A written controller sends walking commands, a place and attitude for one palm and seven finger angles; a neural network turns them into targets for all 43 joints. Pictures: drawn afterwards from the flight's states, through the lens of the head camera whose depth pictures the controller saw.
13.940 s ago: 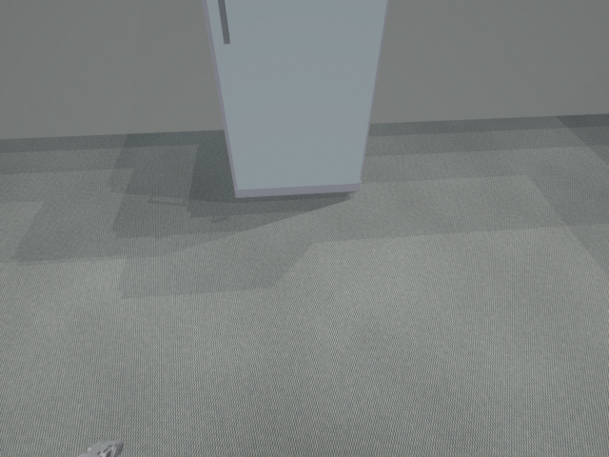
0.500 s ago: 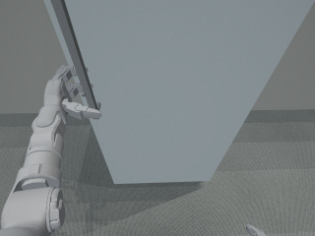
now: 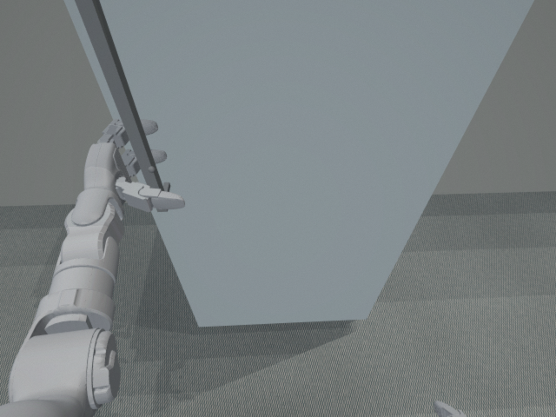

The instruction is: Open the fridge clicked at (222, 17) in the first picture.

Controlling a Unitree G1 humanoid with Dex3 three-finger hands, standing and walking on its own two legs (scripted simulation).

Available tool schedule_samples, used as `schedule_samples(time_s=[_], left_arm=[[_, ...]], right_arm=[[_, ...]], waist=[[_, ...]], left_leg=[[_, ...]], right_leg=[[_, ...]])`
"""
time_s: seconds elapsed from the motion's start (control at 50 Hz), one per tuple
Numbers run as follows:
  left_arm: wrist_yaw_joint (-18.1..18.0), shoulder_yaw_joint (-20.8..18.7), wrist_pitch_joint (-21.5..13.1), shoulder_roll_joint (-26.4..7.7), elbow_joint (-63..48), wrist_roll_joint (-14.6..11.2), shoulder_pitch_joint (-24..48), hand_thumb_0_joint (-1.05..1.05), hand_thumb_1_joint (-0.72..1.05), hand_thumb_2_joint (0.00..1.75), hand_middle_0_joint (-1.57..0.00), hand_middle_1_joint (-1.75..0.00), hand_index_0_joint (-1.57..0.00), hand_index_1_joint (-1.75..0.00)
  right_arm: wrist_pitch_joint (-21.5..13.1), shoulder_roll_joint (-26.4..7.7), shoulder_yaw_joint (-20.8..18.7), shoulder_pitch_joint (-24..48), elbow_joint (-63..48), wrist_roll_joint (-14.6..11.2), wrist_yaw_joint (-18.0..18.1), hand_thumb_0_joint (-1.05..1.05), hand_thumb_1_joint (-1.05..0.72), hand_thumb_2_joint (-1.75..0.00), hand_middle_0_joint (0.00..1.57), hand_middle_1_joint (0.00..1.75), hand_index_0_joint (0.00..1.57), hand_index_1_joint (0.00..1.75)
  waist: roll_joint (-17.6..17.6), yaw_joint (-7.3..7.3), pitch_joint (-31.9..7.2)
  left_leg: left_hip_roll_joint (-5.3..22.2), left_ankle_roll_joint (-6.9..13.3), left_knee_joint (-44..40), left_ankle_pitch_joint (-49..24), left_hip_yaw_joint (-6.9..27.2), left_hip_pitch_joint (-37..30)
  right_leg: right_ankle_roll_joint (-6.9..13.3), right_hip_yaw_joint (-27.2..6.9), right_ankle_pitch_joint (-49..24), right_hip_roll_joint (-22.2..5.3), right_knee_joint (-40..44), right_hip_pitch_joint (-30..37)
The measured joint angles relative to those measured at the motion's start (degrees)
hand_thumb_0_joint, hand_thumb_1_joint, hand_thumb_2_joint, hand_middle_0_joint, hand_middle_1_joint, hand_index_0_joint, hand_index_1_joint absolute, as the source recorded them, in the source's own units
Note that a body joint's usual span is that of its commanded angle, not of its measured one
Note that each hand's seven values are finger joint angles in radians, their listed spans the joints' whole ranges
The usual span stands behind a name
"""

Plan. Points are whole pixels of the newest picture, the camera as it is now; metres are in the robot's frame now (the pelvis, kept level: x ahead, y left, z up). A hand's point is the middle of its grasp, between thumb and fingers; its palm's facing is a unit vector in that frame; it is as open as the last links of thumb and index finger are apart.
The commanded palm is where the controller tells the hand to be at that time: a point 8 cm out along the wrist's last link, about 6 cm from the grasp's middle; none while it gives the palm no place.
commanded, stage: slide the fingers in behind the handle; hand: left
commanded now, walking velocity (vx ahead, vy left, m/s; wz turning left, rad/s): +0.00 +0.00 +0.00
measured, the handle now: (129, 97) +0.48 +0.22 +0.22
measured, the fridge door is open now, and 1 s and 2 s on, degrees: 0 0 0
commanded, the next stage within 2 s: grip the handle and tug to test in 0.38 s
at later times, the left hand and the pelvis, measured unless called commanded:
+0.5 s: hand (153, 168) +0.43 +0.19 +0.14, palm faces +0.10 -1.00 +0.00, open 14.0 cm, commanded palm +0.40 +0.24 +0.14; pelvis +0.00 +0.00 +0.00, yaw +0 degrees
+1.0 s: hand (155, 169) +0.43 +0.19 +0.14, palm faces +0.10 -0.99 +0.00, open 8.1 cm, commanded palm +0.40 +0.24 +0.14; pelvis +0.01 +0.00 +0.00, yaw +0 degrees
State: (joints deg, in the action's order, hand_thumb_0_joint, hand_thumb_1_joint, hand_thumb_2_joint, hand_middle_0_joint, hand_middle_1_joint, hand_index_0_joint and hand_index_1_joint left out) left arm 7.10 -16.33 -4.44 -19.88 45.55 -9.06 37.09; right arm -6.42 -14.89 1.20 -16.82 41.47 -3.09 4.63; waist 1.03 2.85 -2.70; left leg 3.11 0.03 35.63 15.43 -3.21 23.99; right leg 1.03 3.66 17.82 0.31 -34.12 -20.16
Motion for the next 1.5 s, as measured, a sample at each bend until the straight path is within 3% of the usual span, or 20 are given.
schedule_samples(time_s=[0.6, 0.76, 1.2, 1.5], left_arm=[[-0.8, 1.1, -1.1, 0.7, 0.7, 0.4, 1.0, -0.01, -0.46, 0.31, -0.31, -1.20, -0.30, -1.21], [-1.2, 1.2, -1.0, 1.3, 0.0, 0.4, 0.4, -0.01, -0.21, 0.42, -0.34, -1.24, -0.33, -1.25], [-2.7, 2.3, 0.3, 2.0, -2.0, 0.2, -0.7, 0.01, 0.74, 0.83, -0.40, -1.34, -0.40, -1.36], [-1.5, 2.3, -1.3, 1.5, 0.7, 0.2, 0.8, 0.01, 0.76, 0.83, -0.39, -1.36, -0.39, -1.38]], right_arm=[[-0.3, 0.5, 0.0, 0.0, -0.1, 0.1, -0.3, 0.01, -0.90, -0.90, 0.20, 0.30, 0.20, 0.30], [-0.1, 0.5, -0.1, -0.3, 0.0, 0.1, -0.6, 0.01, -0.90, -0.90, 0.20, 0.30, 0.20, 0.30], [0.1, 0.3, -0.2, 0.8, -0.2, 0.0, -0.2, 0.01, -0.90, -0.90, 0.20, 0.30, 0.20, 0.30], [-0.3, 0.4, 0.1, 0.6, 0.7, 0.1, -0.3, 0.01, -0.90, -0.90, 0.20, 0.30, 0.20, 0.30]], waist=[[0.0, -0.10, 0.0], [0.1, -0.17, -0.3], [0.3, -0.72, 0.3], [0.2, -0.83, 0.3]], left_leg=[[-0.3, 0.3, 0.3, 0.3, -0.1, 0.4], [-0.3, 0.4, 0.2, 0.5, -0.4, 0.2], [-0.4, 0.2, -0.5, 0.0, 0.2, -1.2], [-0.4, 0.0, -0.3, -0.1, 0.6, -0.5]], right_leg=[[-0.4, -0.2, 0.1, -0.3, 0.0, -0.3], [-0.5, -0.5, 0.2, -0.3, 0.0, -0.2], [-0.2, 0.0, 0.0, -0.2, 0.8, 1.4], [0.0, 0.4, 0.1, -0.2, 0.4, 0.8]])
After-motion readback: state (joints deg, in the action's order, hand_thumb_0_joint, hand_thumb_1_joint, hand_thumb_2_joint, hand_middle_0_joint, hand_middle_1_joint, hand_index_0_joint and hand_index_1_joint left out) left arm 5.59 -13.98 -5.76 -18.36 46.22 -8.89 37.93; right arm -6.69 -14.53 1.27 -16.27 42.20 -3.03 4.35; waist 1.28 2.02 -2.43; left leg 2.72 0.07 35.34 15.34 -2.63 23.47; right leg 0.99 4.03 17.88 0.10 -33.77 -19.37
